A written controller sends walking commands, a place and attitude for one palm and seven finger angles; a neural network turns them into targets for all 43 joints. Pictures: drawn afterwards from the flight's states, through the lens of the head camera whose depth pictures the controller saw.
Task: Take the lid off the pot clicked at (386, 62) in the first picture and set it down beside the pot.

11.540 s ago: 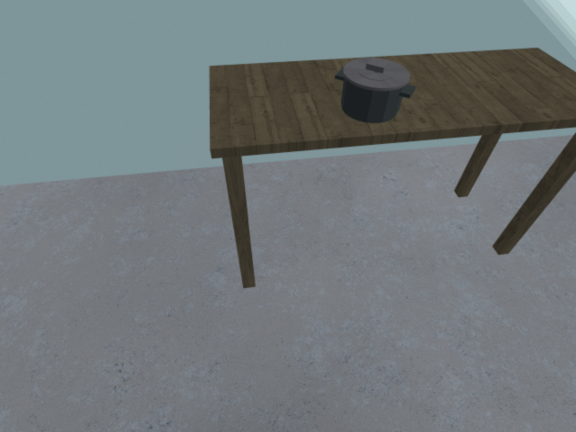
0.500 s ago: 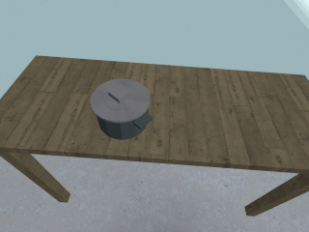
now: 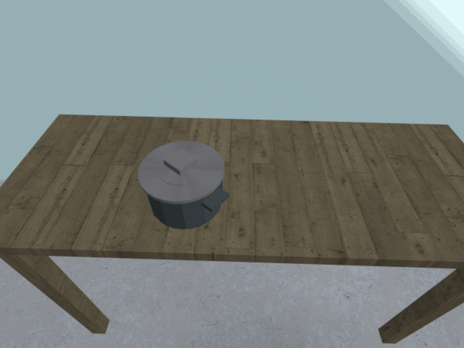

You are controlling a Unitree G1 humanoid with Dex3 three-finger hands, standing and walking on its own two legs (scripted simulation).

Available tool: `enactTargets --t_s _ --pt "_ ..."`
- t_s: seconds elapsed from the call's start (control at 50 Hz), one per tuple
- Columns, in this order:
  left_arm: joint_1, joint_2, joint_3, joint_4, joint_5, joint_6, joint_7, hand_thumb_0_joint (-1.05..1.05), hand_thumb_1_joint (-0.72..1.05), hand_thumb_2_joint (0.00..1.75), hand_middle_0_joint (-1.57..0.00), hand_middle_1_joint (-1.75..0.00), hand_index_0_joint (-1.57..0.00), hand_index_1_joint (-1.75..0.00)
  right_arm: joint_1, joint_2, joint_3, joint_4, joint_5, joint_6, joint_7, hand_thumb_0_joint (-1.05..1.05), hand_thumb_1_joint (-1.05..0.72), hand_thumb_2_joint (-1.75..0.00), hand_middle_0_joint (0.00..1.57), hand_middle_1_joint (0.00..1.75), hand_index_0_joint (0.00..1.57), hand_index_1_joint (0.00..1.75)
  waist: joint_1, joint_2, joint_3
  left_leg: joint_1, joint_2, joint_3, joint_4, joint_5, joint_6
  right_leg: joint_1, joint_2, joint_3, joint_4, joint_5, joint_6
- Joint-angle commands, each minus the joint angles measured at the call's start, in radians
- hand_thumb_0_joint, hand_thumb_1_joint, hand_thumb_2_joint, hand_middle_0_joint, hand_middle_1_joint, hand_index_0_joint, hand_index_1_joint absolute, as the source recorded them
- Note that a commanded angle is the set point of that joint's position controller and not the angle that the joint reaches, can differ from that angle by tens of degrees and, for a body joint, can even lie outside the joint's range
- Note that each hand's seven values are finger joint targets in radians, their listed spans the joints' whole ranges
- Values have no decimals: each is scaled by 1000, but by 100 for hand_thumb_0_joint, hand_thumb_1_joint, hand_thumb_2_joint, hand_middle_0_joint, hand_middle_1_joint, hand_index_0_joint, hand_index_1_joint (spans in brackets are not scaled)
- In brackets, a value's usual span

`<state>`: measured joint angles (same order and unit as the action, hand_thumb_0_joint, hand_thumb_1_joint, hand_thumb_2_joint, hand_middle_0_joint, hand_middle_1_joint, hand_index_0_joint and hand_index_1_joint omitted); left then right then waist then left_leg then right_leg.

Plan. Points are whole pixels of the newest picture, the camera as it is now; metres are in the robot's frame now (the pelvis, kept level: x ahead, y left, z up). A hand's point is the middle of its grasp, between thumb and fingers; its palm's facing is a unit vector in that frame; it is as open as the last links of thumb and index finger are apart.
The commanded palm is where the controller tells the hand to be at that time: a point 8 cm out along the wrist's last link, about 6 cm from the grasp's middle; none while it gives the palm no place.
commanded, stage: look again from close up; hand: left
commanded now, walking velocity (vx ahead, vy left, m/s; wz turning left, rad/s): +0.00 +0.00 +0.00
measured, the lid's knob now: (180, 161) +0.45 +0.13 +0.08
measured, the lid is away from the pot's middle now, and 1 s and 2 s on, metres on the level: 0.00 0.00 0.00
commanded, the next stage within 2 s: lift the closed hand beside the body in 0.50 s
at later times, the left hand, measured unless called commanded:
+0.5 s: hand out of the picture +0.01 +0.17 -0.17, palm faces +0.03 -0.98 -0.20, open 7.3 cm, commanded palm none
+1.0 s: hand out of the picture +0.12 +0.17 -0.03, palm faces +0.25 -0.93 -0.27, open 4.5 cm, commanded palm +0.07 +0.23 -0.01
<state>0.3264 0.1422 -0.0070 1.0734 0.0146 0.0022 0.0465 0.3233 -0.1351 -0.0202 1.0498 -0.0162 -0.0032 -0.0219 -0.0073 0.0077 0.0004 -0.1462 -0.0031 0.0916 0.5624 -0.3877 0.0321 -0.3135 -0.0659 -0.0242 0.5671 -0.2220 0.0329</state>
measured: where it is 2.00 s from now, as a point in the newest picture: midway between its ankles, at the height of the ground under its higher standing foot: outside the picture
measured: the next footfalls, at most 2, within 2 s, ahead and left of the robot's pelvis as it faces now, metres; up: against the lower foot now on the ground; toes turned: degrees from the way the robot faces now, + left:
none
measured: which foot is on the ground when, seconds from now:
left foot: down 0.00-1.00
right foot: down 0.00-1.00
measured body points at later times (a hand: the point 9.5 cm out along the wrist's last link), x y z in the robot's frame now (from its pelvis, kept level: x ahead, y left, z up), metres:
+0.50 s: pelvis -0.01 -0.01 +0.01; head -0.01 -0.01 +0.46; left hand +0.00 +0.22 -0.15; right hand -0.01 -0.22 -0.15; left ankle -0.05 +0.09 -0.73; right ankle +0.05 -0.15 -0.73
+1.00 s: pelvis +0.00 -0.03 +0.00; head -0.01 -0.04 +0.45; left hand +0.11 +0.22 -0.01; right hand +0.20 -0.27 -0.04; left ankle -0.05 +0.09 -0.73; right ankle +0.05 -0.15 -0.73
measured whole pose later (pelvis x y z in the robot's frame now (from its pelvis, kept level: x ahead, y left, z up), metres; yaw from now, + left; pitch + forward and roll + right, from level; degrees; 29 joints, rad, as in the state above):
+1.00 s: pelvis +0.00 -0.03 +0.00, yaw +3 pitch -1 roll +0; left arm 0.58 0.19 0.05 0.06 0.00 -0.07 0.10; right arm 0.20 -0.24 -0.06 0.59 0.03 -0.27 -0.01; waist 0.01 0.00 0.00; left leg -0.17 0.03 0.02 0.54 -0.35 -0.02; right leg -0.31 -0.05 -0.10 0.54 -0.22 -0.01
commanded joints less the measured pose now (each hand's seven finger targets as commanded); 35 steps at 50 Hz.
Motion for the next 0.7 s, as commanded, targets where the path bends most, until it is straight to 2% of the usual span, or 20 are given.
enactTargets --t_s 0.0,0.04,0.08,0.12,0.22,0.3,0.38,0.46,0.52,0.56,0.58,0.6,0.62,0.64,0.66,0.68 --pt "36 88 19 -46 1 -23 7 0 90 90 -20 -30 -20 -30 61 -90 -11 -34 6 -32 -8 0 -90 -90 20 30 20 30 -2 -20 86 -132 100 -128 -174 189 4 63 -39 76 -91 102 -77" --pt "24 93 23 -52 -1 -22 6 0 90 90 -20 -30 -20 -30 62 -92 -12 -30 7 -35 -9 0 -90 -90 20 30 20 30 -3 -34 70 -109 110 -129 -181 237 3 79 -40 60 -86 133 -76" --pt "26 87 24 -53 1 -21 6 0 90 90 -20 -30 -20 -30 55 -99 -11 -27 5 -38 -10 0 -90 -90 20 30 20 30 1 19 68 -108 109 -124 -181 267 -1 86 -39 62 -82 150 -74" --pt "27 95 26 -55 0 -24 5 0 90 90 -20 -30 -20 -30 52 -98 -9 -24 5 -40 -11 0 -90 -90 20 30 20 30 3 29 54 -94 107 -118 -175 303 -4 106 -46 62 -86 190 -76" --pt "17 100 28 -59 0 -22 2 0 90 90 -20 -30 -20 -30 52 -100 -8 -14 5 -39 -10 0 -90 -90 20 30 20 30 2 2 66 -96 109 -116 -188 258 -6 108 -52 64 -106 171 -74" --pt "14 100 29 -60 1 -18 1 0 90 90 -20 -30 -20 -30 52 -98 -5 -4 5 -38 -9 0 -90 -90 20 30 20 30 5 27 85 -109 112 -119 -211 221 -6 104 -49 61 -114 132 -71" --pt "22 102 30 -55 2 -20 0 0 90 90 -20 -30 -20 -30 57 -95 -5 4 6 -37 -8 0 -90 -90 20 30 20 30 4 -17 77 -98 110 -112 -206 184 -4 103 -55 68 -133 120 -71" --pt "25 100 29 -51 2 -19 -1 0 90 90 -20 -30 -20 -30 60 -89 -4 14 7 -34 -7 0 -90 -90 20 30 20 30 6 4 106 -115 110 -113 -221 131 -4 86 -54 71 -149 72 -71" --pt "36 98 29 -44 2 -22 0 0 90 90 -20 -30 -20 -30 69 -79 -2 25 8 -36 -5 0 -90 -90 20 30 20 30 4 -8 89 -103 105 -108 -217 131 -4 93 -57 76 -156 73 -70" --pt "40 97 28 -42 3 -20 -1 0 90 90 -20 -30 -20 -30 70 -78 -3 28 8 -34 -5 0 -90 -90 20 30 20 30 7 -14 109 -115 105 -109 -221 105 -2 79 -54 77 -164 40 -70" --pt "83 121 23 9 7 -21 34 0 90 90 -20 -30 -20 -30 -18 -135 -1 -36 10 -36 -4 0 -90 -90 20 30 20 30 28 -28 119 -158 134 -60 -102 317 -21 97 -74 51 -44 368 -56" --pt "-652 293 13 -1235 -113 -175 37 0 90 90 -24 -35 -24 -35 -87 -259 16 -401 89 -216 1 0 -90 -90 20 30 20 30 27 160 -363 19 8 -139 -215 353 -65 222 -3 -1 -25 209 -65" --pt "-208 230 5 -1023 -53 -78 88 0 90 90 -29 -40 -29 -40 -135 -178 15 -339 92 -291 -39 0 -90 -90 20 30 20 30 37 269 -271 8 58 -120 -212 339 -85 156 20 -18 -21 64 -93" --pt "-180 202 -14 -972 -82 -5 127 0 90 90 -33 -44 -33 -44 -144 -203 13 -294 113 -309 -37 0 -90 -90 20 30 20 30 31 267 -179 -95 44 -107 -203 252 -90 132 17 -43 -28 32 -78" --pt "-42 105 -56 -960 -75 51 129 0 90 90 -38 -49 -38 -49 -126 -182 19 -308 117 -321 -26 0 -90 -90 20 30 20 30 26 227 -130 -93 33 -122 -235 159 -74 135 30 -41 -77 7 -70" --pt "-33 52 -100 -988 -61 49 117 0 90 90 -42 -54 -42 -54 -142 -183 31 -333 95 -346 -21 0 -90 -90 20 30 20 30 9 142 -47 -112 26 -131 -246 112 -52 138 33 -49 -111 -3 -63"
